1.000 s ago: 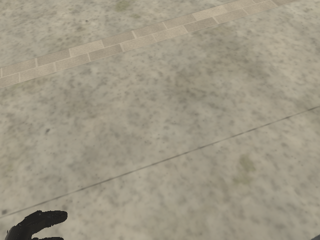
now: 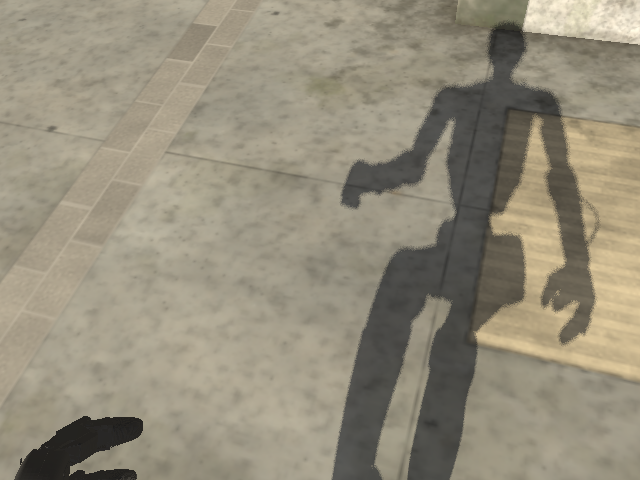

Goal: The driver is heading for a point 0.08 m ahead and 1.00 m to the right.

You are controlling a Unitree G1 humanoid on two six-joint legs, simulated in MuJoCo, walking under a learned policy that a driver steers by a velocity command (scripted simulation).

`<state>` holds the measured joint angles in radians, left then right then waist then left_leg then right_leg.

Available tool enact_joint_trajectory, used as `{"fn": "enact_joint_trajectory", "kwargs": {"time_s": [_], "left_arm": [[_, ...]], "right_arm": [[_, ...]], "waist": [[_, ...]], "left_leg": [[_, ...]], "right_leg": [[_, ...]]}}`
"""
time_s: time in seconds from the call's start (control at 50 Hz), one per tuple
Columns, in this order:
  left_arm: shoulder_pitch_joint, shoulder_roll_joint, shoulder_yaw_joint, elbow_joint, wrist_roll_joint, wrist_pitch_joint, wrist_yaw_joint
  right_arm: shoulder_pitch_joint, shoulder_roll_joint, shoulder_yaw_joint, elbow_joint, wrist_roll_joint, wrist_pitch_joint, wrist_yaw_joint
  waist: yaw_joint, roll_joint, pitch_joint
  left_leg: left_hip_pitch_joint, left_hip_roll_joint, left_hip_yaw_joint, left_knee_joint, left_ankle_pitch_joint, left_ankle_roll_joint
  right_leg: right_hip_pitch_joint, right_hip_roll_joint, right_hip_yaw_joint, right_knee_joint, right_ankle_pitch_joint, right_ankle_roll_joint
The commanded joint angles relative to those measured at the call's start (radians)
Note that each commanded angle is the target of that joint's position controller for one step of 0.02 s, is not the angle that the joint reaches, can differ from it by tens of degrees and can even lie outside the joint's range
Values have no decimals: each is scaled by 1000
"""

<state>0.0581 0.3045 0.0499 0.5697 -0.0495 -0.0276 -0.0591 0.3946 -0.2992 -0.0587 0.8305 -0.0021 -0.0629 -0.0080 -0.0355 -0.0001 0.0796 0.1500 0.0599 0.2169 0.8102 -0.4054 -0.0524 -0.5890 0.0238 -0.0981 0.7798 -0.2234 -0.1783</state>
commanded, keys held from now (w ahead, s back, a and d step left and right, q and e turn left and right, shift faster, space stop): w+e+shift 0.10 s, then e+shift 0.58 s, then shift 0.22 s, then w+shift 0.10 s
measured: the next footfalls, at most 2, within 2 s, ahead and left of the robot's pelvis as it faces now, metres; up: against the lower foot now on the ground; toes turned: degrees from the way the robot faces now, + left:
left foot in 0.36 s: +0.59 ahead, +0.05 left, +0.00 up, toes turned -29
right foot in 0.78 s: +0.41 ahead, -0.15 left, +0.00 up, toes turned -48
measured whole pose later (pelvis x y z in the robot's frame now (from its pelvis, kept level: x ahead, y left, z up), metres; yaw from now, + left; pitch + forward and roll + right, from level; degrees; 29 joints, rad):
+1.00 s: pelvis +0.43 -0.05 +0.05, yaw -49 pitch +2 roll +3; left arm 0.19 0.27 0.04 0.66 0.00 0.00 0.02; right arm 0.13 -0.33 -0.08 0.79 0.01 0.01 0.00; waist 0.00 0.05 0.02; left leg -0.53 0.05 0.04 1.02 -0.29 -0.06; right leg -0.29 0.01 0.03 0.46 -0.21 -0.07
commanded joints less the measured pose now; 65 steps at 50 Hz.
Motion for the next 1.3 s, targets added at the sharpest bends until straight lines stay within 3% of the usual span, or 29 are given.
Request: {"fn": "enact_joint_trajectory", "kwargs": {"time_s": [0.02, 0.04, 0.06, 0.08, 0.14, 0.2, 0.26, 0.34, 0.36, 0.38, 0.4, 0.42, 0.44, 0.46, 0.52, 0.56, 0.6, 0.76, 0.78, 0.8, 0.82, 0.84, 0.88, 0.9, 0.94, 0.98, 1.2, 1.28, 1.3], "left_arm": [[409, 281, 96, 21, 33, -10, 18], [415, 217, 87, 22, 37, -33, 18], [370, 194, 78, 37, 41, -55, 14], [303, 166, 66, 36, 42, -70, 13], [181, 129, 53, 25, 37, -68, 38], [174, 145, 62, 47, 24, -39, 83], [291, 157, 80, 102, 24, 3, 99], [263, 114, 77, 104, 7, 15, 111], [244, 89, 69, 86, 16, 15, 110], [309, -25, 32, 60, 56, 23, 104], [550, 25, 23, 47, 18, 27, 80], [518, 130, 42, 62, 16, 41, 70], [348, 180, 58, 37, 12, 58, 69], [268, 189, 66, 23, 14, 75, 81], [227, 118, 55, -11, 9, 95, 95], [197, 70, 39, -25, 21, 84, 98], [172, 87, 41, -29, 26, 83, 89], [144, 122, 67, -4, 41, 110, 54], [199, 149, 80, 19, 46, 108, 61], [243, 261, 104, 17, 50, 101, 78], [180, 308, 104, -23, 82, 82, 83], [150, 251, 88, -23, 87, 60, 78], [76, 181, 64, -9, 65, 38, 79], [44, 161, 53, -7, 58, 37, 83], [112, 127, 41, 22, 46, 26, 85], [140, 140, 41, 43, 50, 9, 81], [226, 161, 51, 102, 22, -41, 60], [167, 97, 30, 80, 22, -29, 56], [120, 20, 7, 57, 31, -36, 53]], "right_arm": [[-79, -80, 18, -254, 27, -108, 15], [-236, -158, 4, -270, 50, -129, 13], [-280, -136, 6, -283, 53, -132, 7], [-258, -115, 12, -258, 29, -122, 0], [-220, -131, -3, -240, -6, -78, 8], [-389, -49, 20, -306, -39, -68, 12], [-443, -23, 14, -331, -16, -66, 27], [-381, -110, -33, -337, 2, -60, 9], [-237, -121, -41, -307, -11, -61, 3], [-119, -151, -35, -288, -17, -54, -1], [-91, -180, -32, -280, -40, -42, 16], [-203, -172, -45, -324, -35, -26, 9], [-273, -89, -23, -346, -34, -8, -6], [-319, -54, -6, -338, -29, 14, -18], [-353, -73, -17, -278, -27, 29, -20], [-324, -105, -35, -238, -26, 22, -16], [-324, -132, -49, -221, -21, 27, -17], [-375, -160, -58, -159, 33, 55, 6], [-330, -125, -47, -134, 31, 61, 12], [-281, -70, -28, -137, -5, 68, 22], [-334, -90, -30, -186, -16, 68, 12], [-388, -132, -42, -179, 4, 72, 3], [-339, -126, -46, -140, 6, 80, -15], [-317, -129, -48, -127, -5, 84, -19], [-265, -120, -47, -108, 4, 71, 3], [-315, -119, -43, -118, 19, 54, 17], [-391, -61, 0, -133, 29, -28, 42], [-137, -99, -16, -64, 33, -57, 35], [51, -159, -38, -26, 22, -60, 24]], "waist": [[138, -314, -482], [182, -107, -351], [118, 36, -188], [55, 112, -122], [-39, 47, -1], [4, 40, 43], [93, -20, -65], [22, -100, -137], [-47, -100, -247], [-30, 84, -419], [67, 375, -626], [52, 276, -647], [18, 162, -490], [28, 63, -355], [65, 106, -154], [49, 122, -185], [40, 97, -248], [78, 92, -169], [89, 30, -168], [66, -277, -150], [73, -303, -189], [99, -174, -184], [48, -107, -171], [33, -121, -172], [38, -143, -228], [62, -161, -167], [95, -103, -40], [-56, -50, -109], [-142, 76, -178]], "left_leg": [[-1006, -120, -346, 837, -142, 66], [-1035, -69, -370, 740, -39, 99], [-1015, -44, -367, 624, 14, 101], [-925, -5, -378, 544, 48, 85], [-768, 28, -358, 343, 72, 13], [-616, -50, -229, -4, 279, -32], [-394, -167, -206, -253, 615, -30], [-312, -139, -289, -388, 619, 2], [-150, -82, -301, -385, 712, 30], [130, 187, -513, -224, 1138, 88], [357, 509, -981, -258, 1050, 345], [269, 475, -1040, -354, 611, 369], [120, 369, -831, -400, 424, 324], [-46, 297, -682, -434, 383, 272], [-361, 183, -399, -508, 491, 240], [-319, 222, -341, -518, 684, 280], [-272, 283, -324, -529, 687, 302], [-404, 245, -123, -456, 251, 175], [-487, 206, -88, -348, 179, 119], [-709, 73, 23, -8, -128, 10], [-845, -19, -122, 228, -263, -23], [-843, -6, -202, 314, -203, -11], [-829, 16, -227, 304, -55, 2], [-798, 12, -222, 314, -3, -12], [-769, 10, -199, 296, 112, -13], [-815, 11, -209, 187, 162, -5], [-646, 4, -197, -217, 171, 50], [-220, -9, -190, -310, 194, 69], [6, 127, -367, -363, 62, 100]], "right_leg": [[1151, -282, 951, -405, -337, -350], [1022, -279, 999, -535, -438, -267], [825, -262, 946, -566, -378, -228], [657, -223, 848, -550, -268, -204], [357, -103, 595, -549, 133, -173], [125, 32, 375, -475, 479, -93], [94, 75, 408, -401, 280, 10], [280, 69, 504, -122, 258, 97], [293, 99, 458, 75, 264, 145], [154, 141, 373, 388, -423, 187], [-42, 162, 372, 738, -591, 222], [-65, 32, 352, 832, -414, 256], [-95, -2, 281, 808, -312, 274], [-90, -29, 226, 768, -248, 283], [8, -93, 174, 518, -260, 262], [15, -116, 148, 396, -250, 258], [48, -147, 152, 304, -156, 245], [389, -55, 36, -200, 3, 131], [508, -53, 83, -285, 68, 92], [639, -288, 420, -408, 380, -9], [536, -425, 614, -441, 358, -190], [494, -380, 532, -460, 322, -176], [470, -290, 404, -442, 239, -68], [445, -271, 366, -433, 289, -54], [469, -229, 375, -504, -166, -41], [482, -253, 459, -586, -370, -47], [371, -270, 424, -594, -296, -53], [132, -172, 396, -396, -288, -12], [-43, -69, 291, -82, -242, 46]]}}
Over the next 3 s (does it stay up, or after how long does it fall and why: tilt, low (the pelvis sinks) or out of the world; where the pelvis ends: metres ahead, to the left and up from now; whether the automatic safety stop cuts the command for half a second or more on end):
stays up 0.50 -1.34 0.04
